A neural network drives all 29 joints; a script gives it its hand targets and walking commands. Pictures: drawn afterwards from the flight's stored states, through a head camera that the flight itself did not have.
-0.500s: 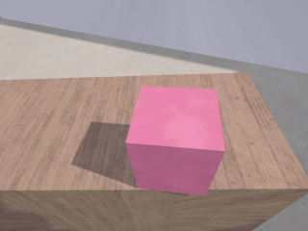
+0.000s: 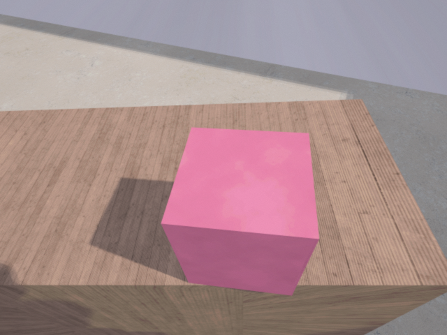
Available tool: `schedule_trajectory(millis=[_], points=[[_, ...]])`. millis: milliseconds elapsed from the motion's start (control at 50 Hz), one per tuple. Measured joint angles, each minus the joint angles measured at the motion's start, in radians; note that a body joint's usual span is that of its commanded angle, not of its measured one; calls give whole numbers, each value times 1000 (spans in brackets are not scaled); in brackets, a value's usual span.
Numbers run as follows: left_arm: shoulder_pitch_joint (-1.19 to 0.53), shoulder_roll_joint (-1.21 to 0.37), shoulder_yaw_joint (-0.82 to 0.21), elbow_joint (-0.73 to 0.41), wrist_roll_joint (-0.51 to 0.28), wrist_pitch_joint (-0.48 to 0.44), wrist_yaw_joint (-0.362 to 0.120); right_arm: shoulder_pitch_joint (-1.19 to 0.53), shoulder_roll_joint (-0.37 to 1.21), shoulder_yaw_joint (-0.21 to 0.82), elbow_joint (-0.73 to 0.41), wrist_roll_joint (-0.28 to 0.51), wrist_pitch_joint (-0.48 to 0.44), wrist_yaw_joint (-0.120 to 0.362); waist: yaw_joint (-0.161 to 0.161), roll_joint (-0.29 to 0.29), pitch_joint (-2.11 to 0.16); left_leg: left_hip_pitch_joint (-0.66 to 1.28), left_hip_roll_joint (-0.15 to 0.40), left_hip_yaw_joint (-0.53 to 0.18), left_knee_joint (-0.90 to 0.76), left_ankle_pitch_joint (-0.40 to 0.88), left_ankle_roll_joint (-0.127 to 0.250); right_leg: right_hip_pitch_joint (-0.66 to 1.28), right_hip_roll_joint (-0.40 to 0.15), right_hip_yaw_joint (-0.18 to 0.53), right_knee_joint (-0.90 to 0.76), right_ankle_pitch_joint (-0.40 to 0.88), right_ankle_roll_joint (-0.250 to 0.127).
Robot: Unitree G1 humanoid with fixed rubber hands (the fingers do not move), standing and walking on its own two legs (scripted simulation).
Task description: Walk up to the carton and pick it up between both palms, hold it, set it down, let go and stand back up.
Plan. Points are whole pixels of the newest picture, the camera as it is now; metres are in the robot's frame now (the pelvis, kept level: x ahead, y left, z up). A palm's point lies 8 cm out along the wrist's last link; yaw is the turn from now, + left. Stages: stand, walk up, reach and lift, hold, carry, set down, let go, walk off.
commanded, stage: stand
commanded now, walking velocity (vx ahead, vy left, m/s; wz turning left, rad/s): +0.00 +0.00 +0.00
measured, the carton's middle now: (243, 214) +0.35 +0.01 +0.02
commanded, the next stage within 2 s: none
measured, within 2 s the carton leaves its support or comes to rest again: neither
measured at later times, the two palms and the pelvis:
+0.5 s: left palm out of the picture -0.03 +0.19 -0.14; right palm out of the picture +0.03 -0.21 -0.16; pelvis +0.02 -0.01 +0.00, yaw +1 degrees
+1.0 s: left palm out of the picture -0.02 +0.20 -0.14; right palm out of the picture +0.03 -0.19 -0.16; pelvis +0.04 +0.01 +0.00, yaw +1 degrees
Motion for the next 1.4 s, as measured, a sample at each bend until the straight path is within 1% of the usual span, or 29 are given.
schedule_trajectory(millis=[120, 240, 400, 540, 620, 780, 940, 1300, 1400], points=[[1, 3, 1, 2, -1, 0, 0, -7, -7, 0, 3, 2, -3, -3, 5, 7, 6, 8, 2, 9, -2, -8, -1, 8, -1, -1, 1, -12, -3], [3, 1, -3, 3, -1, -4, 2, -12, -15, -2, 2, 6, 2, -8, 2, 16, 1, 20, 8, 25, 8, -21, 0, 28, -1, -9, 0, -24, -4], [17, -6, -11, 4, 0, -7, 2, -15, -9, 0, 11, 5, 3, -2, 2, 4, -8, 43, 14, 52, 4, -31, 1, 56, -4, -12, -8, -36, -4], [29, -4, -14, 5, -1, -10, 2, -14, -4, 1, 22, 4, 6, -3, 9, -2, -5, 52, 19, 63, 1, -36, -1, 70, -2, -12, -22, -37, -3], [39, -7, -16, 9, -2, -13, 4, -8, -1, 0, 23, 6, 2, -3, 7, -1, -3, 51, 23, 73, 3, -39, 4, 76, -1, -14, -34, -34, -1], [49, -5, -16, 12, -4, -15, 4, 2, 4, -1, 30, 5, 1, -2, 5, 5, 0, 56, 23, 95, 6, -48, 9, 85, -8, -13, -38, -39, 7], [51, -8, -17, 13, -4, -13, 7, 10, 10, -4, 29, 4, -3, -4, 1, -1, -7, 60, 21, 115, 8, -57, 17, 89, -15, -7, -42, -43, 17], [44, -9, -17, 16, -4, -13, 5, 34, 16, -7, 16, 5, -19, 0, -3, -13, -25, 64, 8, 139, 15, -77, 35, 96, -35, -2, -42, -57, 38], [40, -8, -14, 18, -4, -11, 4, 42, 14, -10, 13, 4, -22, -2, -4, -8, -29, 66, 2, 143, 16, -81, 40, 98, -44, -2, -38, -64, 44]])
